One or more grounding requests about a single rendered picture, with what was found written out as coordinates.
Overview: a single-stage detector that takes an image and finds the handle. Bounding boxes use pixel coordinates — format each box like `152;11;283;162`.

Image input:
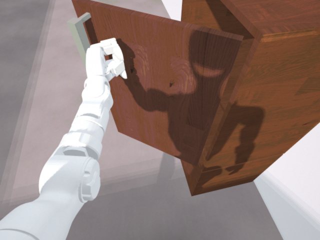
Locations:
67;12;91;69

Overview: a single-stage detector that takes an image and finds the robot left hand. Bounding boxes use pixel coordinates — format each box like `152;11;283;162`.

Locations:
86;38;127;82

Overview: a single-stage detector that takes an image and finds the robot left forearm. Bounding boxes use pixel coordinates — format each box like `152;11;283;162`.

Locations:
39;75;114;193

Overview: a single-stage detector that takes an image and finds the robot left upper arm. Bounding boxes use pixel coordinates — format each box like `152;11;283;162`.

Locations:
0;155;101;240

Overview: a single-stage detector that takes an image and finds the cupboard door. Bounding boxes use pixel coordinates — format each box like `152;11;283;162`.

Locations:
71;0;244;167

